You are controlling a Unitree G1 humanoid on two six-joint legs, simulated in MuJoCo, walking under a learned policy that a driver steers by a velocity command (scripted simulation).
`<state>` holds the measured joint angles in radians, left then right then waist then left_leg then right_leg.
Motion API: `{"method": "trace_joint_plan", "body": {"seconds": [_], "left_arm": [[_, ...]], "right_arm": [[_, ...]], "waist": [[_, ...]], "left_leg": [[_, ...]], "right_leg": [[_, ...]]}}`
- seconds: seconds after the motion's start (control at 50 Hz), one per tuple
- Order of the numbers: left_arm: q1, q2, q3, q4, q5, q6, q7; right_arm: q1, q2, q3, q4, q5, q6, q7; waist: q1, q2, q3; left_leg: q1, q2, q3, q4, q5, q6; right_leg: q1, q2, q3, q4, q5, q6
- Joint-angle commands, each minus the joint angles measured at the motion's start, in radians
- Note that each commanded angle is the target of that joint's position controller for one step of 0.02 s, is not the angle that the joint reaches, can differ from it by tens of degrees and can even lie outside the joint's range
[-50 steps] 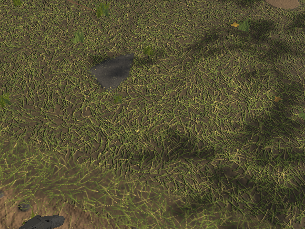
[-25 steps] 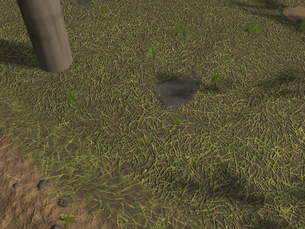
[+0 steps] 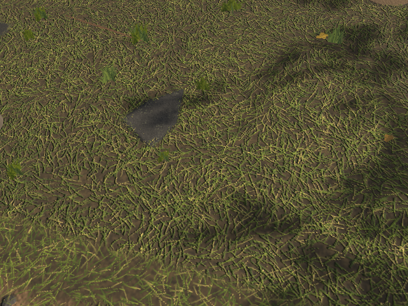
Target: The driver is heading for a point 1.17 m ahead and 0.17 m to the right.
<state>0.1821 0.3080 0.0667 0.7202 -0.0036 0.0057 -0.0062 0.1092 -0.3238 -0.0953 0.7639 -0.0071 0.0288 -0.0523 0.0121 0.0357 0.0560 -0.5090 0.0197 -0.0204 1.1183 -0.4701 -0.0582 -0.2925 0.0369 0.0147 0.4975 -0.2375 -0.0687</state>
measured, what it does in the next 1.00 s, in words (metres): walks ahead, turning right: left foot, then right foot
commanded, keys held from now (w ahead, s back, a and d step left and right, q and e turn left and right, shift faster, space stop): e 0.34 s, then no key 0.16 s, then w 0.50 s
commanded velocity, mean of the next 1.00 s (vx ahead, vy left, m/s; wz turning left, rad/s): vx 0.15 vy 0.00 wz -0.32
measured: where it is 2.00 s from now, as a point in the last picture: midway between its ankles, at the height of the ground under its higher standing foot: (287, 225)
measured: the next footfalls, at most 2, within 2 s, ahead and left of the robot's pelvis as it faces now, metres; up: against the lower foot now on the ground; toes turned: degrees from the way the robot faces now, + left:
left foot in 0.38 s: +0.11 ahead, +0.13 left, +0.00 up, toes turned -20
right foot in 0.74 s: +0.02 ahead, -0.10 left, +0.00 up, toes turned -17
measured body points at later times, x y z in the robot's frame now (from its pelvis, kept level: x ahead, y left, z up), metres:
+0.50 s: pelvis +0.03 +0.03 +0.00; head +0.06 +0.04 +0.45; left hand +0.27 +0.27 -0.10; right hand +0.09 -0.28 -0.09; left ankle +0.07 +0.15 -0.74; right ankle -0.04 -0.08 -0.68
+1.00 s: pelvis +0.12 -0.03 +0.00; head +0.14 -0.06 +0.45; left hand +0.21 +0.23 -0.11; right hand +0.21 -0.33 -0.10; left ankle +0.30 +0.08 -0.69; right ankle -0.02 -0.09 -0.74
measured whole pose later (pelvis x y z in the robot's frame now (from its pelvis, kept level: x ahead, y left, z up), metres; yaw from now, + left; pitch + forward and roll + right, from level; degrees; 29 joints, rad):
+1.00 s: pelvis +0.12 -0.03 +0.00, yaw -19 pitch +2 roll +0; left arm 0.44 0.26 0.04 0.77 -0.01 -0.05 0.00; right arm 0.15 -0.31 -0.05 0.71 0.01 -0.08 0.04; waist 0.07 0.04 0.01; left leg -0.64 0.08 0.00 0.78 -0.09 -0.01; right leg 0.03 0.03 0.03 0.23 -0.29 -0.04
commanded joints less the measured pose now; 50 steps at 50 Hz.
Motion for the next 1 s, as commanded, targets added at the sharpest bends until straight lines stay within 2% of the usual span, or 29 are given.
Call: {"method": "trace_joint_plan", "body": {"seconds": [0.02,0.08,0.18,0.28,0.32,0.36,0.38,0.4,0.42,0.44,0.46,0.48,0.5,0.52,0.56,0.6,0.64,0.66,0.7,0.72,0.74,0.76,0.78,0.8,0.82,0.84,0.92,0.96,1.0], "left_arm": [[-0.029,0.160,0.038,-0.081,-0.006,-0.010,0.021],[-0.010,0.171,0.042,-0.090,-0.008,-0.002,0.033],[-0.016,0.190,0.050,-0.110,-0.006,0.012,0.037],[-0.034,0.192,0.053,-0.134,-0.008,0.025,0.028],[-0.049,0.189,0.053,-0.144,-0.014,0.030,0.028],[-0.082,0.172,0.047,-0.157,-0.026,0.039,0.034],[-0.047,0.135,0.036,-0.159,-0.020,0.039,0.037],[0.034,0.076,0.018,-0.152,0.000,0.034,0.033],[0.004,0.142,0.039,-0.173,-0.006,0.025,0.034],[0.028,0.207,0.060,-0.147,0.000,0.021,0.036],[0.026,0.207,0.066,-0.127,-0.006,0.025,0.036],[0.033,0.175,0.060,-0.107,-0.008,0.035,0.039],[0.029,0.150,0.052,-0.107,-0.007,0.042,0.038],[0.027,0.114,0.040,-0.108,-0.008,0.042,0.033],[-0.016,0.069,0.017,-0.123,-0.011,0.033,0.020],[-0.066,0.059,0.005,-0.140,-0.013,0.018,0.010],[-0.080,0.069,0.004,-0.141,-0.015,-0.001,0.005],[-0.059,0.078,0.007,-0.130,-0.017,-0.011,0.003],[0.031,0.070,0.010,-0.083,-0.017,-0.028,0.000],[0.094,0.080,0.014,-0.063,-0.017,-0.033,0.005],[0.202,0.106,0.020,-0.043,-0.017,-0.038,0.013],[0.258,0.233,0.051,-0.035,-0.004,-0.037,0.013],[0.280,0.221,0.052,-0.030,0.005,-0.053,0.006],[0.244,0.161,0.032,-0.031,0.006,-0.067,0.005],[0.220,0.127,0.022,-0.038,0.004,-0.077,0.004],[0.201,0.115,0.016,-0.038,-0.002,-0.080,0.002],[0.194,0.105,0.010,-0.038,-0.001,-0.073,0.008],[0.208,0.116,0.012,-0.026,-0.003,-0.071,0.012],[0.240,0.135,0.017,-0.009,-0.006,-0.072,0.014]], "right_arm": [[0.008,-0.085,-0.027,-0.064,0.003,-0.018,-0.006],[-0.011,-0.067,-0.019,-0.072,0.005,-0.027,-0.007],[-0.034,-0.068,-0.014,-0.085,0.008,-0.042,0.004],[-0.022,-0.083,-0.016,-0.094,0.016,-0.068,0.023],[0.001,-0.086,-0.017,-0.094,0.019,-0.078,0.033],[0.070,-0.090,-0.021,-0.074,0.017,-0.086,0.043],[0.085,-0.129,-0.030,-0.074,0.005,-0.085,0.041],[0.042,-0.188,-0.034,-0.098,-0.012,-0.075,0.034],[0.057,-0.185,-0.032,-0.091,-0.041,-0.071,0.040],[0.039,-0.140,-0.020,-0.107,-0.025,-0.073,0.042],[0.012,-0.107,-0.010,-0.110,-0.011,-0.072,0.039],[-0.005,-0.091,-0.002,-0.114,0.001,-0.069,0.038],[-0.009,-0.087,0.003,-0.110,0.009,-0.066,0.036],[0.018,-0.081,0.008,-0.098,0.010,-0.062,0.033],[0.065,-0.081,0.009,-0.080,0.008,-0.054,0.029],[0.080,-0.126,-0.001,-0.079,0.011,-0.046,0.027],[0.110,-0.153,-0.007,-0.075,0.017,-0.046,0.031],[0.120,-0.160,-0.008,-0.071,0.025,-0.046,0.035],[0.113,-0.149,-0.001,-0.067,0.038,-0.047,0.041],[0.111,-0.111,0.013,-0.066,0.033,-0.056,0.044],[0.073,-0.033,0.039,-0.082,0.016,-0.070,0.053],[0.035,0.016,0.054,-0.140,0.009,-0.095,0.057],[-0.034,-0.075,0.028,-0.163,0.030,-0.111,0.053],[-0.012,-0.112,0.012,-0.154,0.046,-0.117,0.058],[0.014,-0.103,0.013,-0.133,0.045,-0.121,0.064],[0.015,-0.098,0.012,-0.129,0.035,-0.125,0.069],[-0.026,-0.037,0.030,-0.136,0.017,-0.132,0.091],[-0.079,-0.008,0.045,-0.151,0.019,-0.132,0.097],[-0.139,-0.001,0.053,-0.170,0.025,-0.133,0.105]], "waist": [[-0.021,-0.139,-0.145],[-0.006,-0.144,-0.138],[0.012,-0.176,-0.113],[0.015,-0.189,-0.131],[0.003,-0.194,-0.145],[-0.044,-0.183,-0.157],[-0.029,-0.121,-0.179],[0.043,0.129,-0.186],[0.021,0.255,-0.140],[0.015,0.147,-0.131],[0.020,0.096,-0.117],[0.023,0.076,-0.105],[0.015,0.081,-0.095],[0.009,0.086,-0.111],[-0.029,0.143,-0.106],[-0.060,0.186,-0.075],[-0.073,0.175,-0.055],[-0.064,0.158,-0.051],[-0.010,0.119,-0.039],[0.022,0.096,-0.066],[0.069,0.012,-0.116],[0.072,-0.257,-0.124],[0.111,-0.229,-0.036],[0.079,-0.188,0.029],[0.063,-0.188,0.042],[0.055,-0.181,0.055],[0.047,-0.135,0.034],[0.062,-0.136,0.036],[0.081,-0.137,0.052]], "left_leg": [[-0.094,0.001,-0.059,0.024,0.109,-0.013],[-0.112,-0.011,-0.068,-0.111,0.141,-0.033],[-0.040,-0.028,-0.088,-0.304,0.153,-0.047],[0.058,-0.055,-0.094,-0.434,0.110,-0.027],[0.113,-0.063,-0.091,-0.526,0.124,-0.011],[0.254,-0.048,-0.068,-0.746,0.309,0.016],[0.369,0.060,-0.144,-0.785,0.427,0.056],[0.450,0.257,-0.340,-0.789,0.676,0.153],[0.408,0.367,-0.513,-0.801,0.759,0.326],[0.391,0.366,-0.473,-0.793,0.712,0.354],[0.383,0.301,-0.378,-0.775,0.672,0.312],[0.383,0.246,-0.307,-0.765,0.634,0.275],[0.384,0.231,-0.279,-0.760,0.648,0.270],[0.387,0.199,-0.241,-0.782,0.541,0.262],[0.402,0.159,-0.224,-0.847,0.192,0.251],[0.366,0.166,-0.244,-0.887,0.057,0.256],[0.331,0.187,-0.254,-0.890,0.038,0.265],[0.308,0.194,-0.256,-0.888,0.035,0.268],[0.221,0.176,-0.230,-0.854,0.045,0.251],[0.144,0.156,-0.206,-0.803,0.068,0.216],[0.020,0.093,-0.128,-0.625,0.061,0.152],[-0.182,-0.030,0.038,-0.377,-0.011,0.077],[-0.303,0.000,-0.006,-0.191,-0.116,0.065],[-0.364,0.043,-0.039,-0.099,-0.052,0.079],[-0.385,0.062,-0.040,-0.069,0.028,0.092],[-0.409,0.076,-0.034,-0.074,0.102,0.093],[-0.320,0.079,0.017,-0.207,0.313,0.051],[-0.231,0.059,0.039,-0.342,0.407,0.033],[-0.152,0.034,0.057,-0.458,0.479,0.033]], "right_leg": [[0.168,-0.233,0.283,-0.170,0.386,-0.163],[0.195,-0.221,0.309,-0.170,0.315,-0.161],[0.140,-0.199,0.385,-0.166,0.147,-0.159],[0.137,-0.193,0.483,-0.112,0.259,-0.162],[0.154,-0.183,0.518,-0.078,0.342,-0.151],[0.126,-0.138,0.497,-0.022,0.328,-0.098],[0.053,-0.091,0.445,0.048,0.174,-0.045],[-0.069,0.046,0.278,0.246,-0.214,0.017],[-0.226,0.115,0.170,0.438,-0.460,0.067],[-0.245,0.062,0.183,0.602,-0.421,0.099],[-0.252,0.053,0.181,0.658,-0.354,0.118],[-0.256,0.049,0.177,0.678,-0.313,0.138],[-0.264,0.047,0.176,0.681,-0.274,0.153],[-0.246,0.037,0.144,0.633,-0.233,0.159],[-0.227,0.006,0.061,0.463,-0.193,0.158],[-0.163,-0.013,-0.003,0.319,-0.228,0.143],[-0.082,-0.010,-0.031,0.178,-0.252,0.114],[-0.026,-0.005,-0.042,0.095,-0.197,0.094],[0.151,0.009,-0.069,-0.115,-0.010,0.047],[0.287,-0.015,-0.032,-0.132,0.009,0.027],[0.450,-0.134,0.123,-0.155,-0.036,-0.005],[0.499,-0.337,0.450,-0.225,-0.186,-0.119],[0.426,-0.427,0.614,-0.305,-0.286,-0.228],[0.406,-0.402,0.569,-0.316,-0.342,-0.223],[0.406,-0.352,0.498,-0.327,-0.338,-0.193],[0.408,-0.326,0.438,-0.339,-0.253,-0.174],[0.334,-0.245,0.224,-0.364,0.130,-0.144],[0.273,-0.215,0.147,-0.366,0.198,-0.131],[0.225,-0.214,0.118,-0.375,0.199,-0.124]]}}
